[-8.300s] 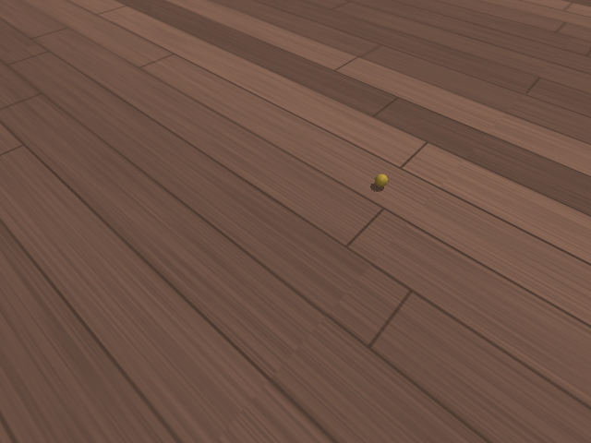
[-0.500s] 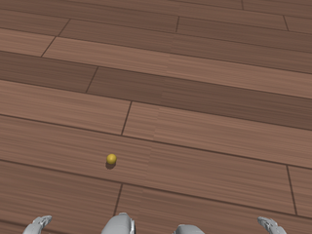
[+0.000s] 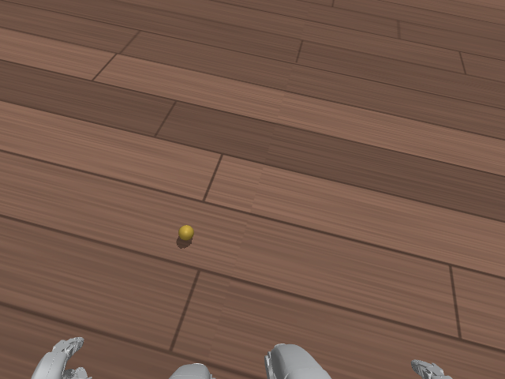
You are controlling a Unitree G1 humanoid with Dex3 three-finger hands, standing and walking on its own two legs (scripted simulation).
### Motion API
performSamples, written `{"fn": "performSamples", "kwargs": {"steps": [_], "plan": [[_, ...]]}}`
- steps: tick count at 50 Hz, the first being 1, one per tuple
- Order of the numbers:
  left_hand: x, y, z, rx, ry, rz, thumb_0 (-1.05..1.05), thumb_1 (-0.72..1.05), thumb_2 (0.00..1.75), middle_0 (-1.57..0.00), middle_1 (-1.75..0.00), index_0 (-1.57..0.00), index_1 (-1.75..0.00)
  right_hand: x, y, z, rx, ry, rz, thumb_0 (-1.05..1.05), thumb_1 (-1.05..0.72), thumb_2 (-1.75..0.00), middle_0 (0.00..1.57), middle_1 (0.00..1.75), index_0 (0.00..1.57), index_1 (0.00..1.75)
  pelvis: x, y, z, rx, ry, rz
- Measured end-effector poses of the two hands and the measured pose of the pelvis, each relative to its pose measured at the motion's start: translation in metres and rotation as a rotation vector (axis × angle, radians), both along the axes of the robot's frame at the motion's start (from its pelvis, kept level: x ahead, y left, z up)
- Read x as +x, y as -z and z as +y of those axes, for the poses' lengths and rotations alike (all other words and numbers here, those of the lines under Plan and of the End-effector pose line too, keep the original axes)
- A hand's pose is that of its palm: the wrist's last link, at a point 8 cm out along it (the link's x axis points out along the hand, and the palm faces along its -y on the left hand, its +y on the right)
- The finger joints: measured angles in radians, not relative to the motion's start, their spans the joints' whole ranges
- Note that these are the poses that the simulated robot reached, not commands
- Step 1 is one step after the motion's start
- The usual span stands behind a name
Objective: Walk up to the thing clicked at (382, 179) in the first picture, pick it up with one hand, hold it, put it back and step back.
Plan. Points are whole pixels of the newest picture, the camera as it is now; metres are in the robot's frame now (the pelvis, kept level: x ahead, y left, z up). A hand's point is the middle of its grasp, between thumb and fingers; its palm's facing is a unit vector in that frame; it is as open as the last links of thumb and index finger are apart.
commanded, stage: walk up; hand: left
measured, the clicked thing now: (186, 232) +0.68 +0.24 -0.73
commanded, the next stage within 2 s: stand in 1.12 s
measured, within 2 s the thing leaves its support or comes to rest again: neither
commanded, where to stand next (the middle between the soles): +0.32 +0.00 m, yaw +1 degrees
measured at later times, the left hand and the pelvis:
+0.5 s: hand out of the picture +0.01 +0.26 -0.15, palm faces +0.01 -0.93 -0.38, open 7.4 cm; pelvis -0.06 -0.01 +0.00, yaw -1 degrees
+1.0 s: hand out of the picture +0.06 +0.25 -0.14, palm faces +0.04 -0.94 -0.35, open 7.4 cm; pelvis -0.04 -0.01 +0.01, yaw +1 degrees
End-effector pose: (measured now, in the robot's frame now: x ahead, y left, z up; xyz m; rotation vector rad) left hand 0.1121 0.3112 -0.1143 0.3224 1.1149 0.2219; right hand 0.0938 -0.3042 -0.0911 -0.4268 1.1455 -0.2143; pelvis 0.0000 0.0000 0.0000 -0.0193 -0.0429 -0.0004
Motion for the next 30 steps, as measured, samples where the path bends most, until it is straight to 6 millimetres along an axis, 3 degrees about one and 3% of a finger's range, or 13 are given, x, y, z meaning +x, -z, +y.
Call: {"fn": "performSamples", "kwargs": {"steps": [6, 10, 15, 23, 30], "plan": [[-0.058, 0.004, -0.01, -0.003, 0.032, 0.082, 0.01, 0.9, 0.89, -0.2, -0.3, -0.2, -0.3, -0.026, -0.006, -0.018, -0.001, 0.011, -0.07, 0.01, -0.9, -0.9, 0.21, 0.3, 0.21, 0.3, -0.03, 0.001, -0.011, 0.001, 0.043, 0.003], [-0.094, 0.005, -0.022, 0.021, 0.03, 0.114, 0.01, 0.9, 0.89, -0.2, -0.3, -0.2, -0.3, -0.048, 0.007, -0.038, 0.016, 0.036, -0.085, 0.01, -0.9, -0.9, 0.21, 0.3, 0.21, 0.3, -0.048, 0.008, -0.023, -0.016, 0.058, -0.013], [-0.125, -0.007, -0.031, 0.022, -0.004, 0.119, 0.01, 0.9, 0.89, -0.2, -0.3, -0.2, -0.3, -0.08, 0.017, -0.043, 0.048, 0.08, -0.026, 0.01, -0.91, -0.9, 0.2, 0.3, 0.2, 0.3, -0.056, 0.002, -0.026, 0.005, 0.051, -0.015], [-0.118, -0.008, -0.014, 0.018, -0.025, 0.065, 0.01, 0.9, 0.89, -0.2, -0.3, -0.2, -0.3, -0.11, 0.025, -0.021, 0.071, 0.07, 0.08, 0.01, -0.91, -0.9, 0.2, 0.3, 0.2, 0.3, -0.06, 0.002, -0.013, 0.033, 0.008, -0.015], [-0.092, -0.008, -0.012, 0.016, -0.005, 0.036, 0.01, 0.9, 0.89, -0.2, -0.3, -0.2, -0.3, -0.102, 0.018, -0.005, 0.106, 0.065, 0.037, 0.01, -0.9, -0.9, 0.21, 0.3, 0.2, 0.3, -0.059, -0.003, -0.016, 0.021, 0.022, -0.001]]}}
